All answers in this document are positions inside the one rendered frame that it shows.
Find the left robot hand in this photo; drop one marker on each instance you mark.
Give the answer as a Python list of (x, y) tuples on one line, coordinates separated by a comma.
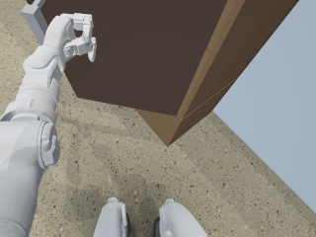
[(61, 36)]

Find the robot left upper arm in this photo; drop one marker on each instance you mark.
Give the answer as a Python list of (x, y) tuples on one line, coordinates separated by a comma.
[(27, 148)]

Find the handle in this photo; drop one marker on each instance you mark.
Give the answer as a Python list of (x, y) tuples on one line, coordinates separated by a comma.
[(35, 19)]

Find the robot left shin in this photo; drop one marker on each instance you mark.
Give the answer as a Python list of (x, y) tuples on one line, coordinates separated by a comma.
[(123, 230)]

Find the right robot thigh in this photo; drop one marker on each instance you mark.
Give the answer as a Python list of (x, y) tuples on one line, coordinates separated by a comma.
[(179, 221)]

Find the robot left forearm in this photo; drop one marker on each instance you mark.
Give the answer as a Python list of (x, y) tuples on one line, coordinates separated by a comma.
[(38, 94)]

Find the cupboard door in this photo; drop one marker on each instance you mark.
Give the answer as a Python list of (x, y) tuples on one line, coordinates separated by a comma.
[(148, 51)]

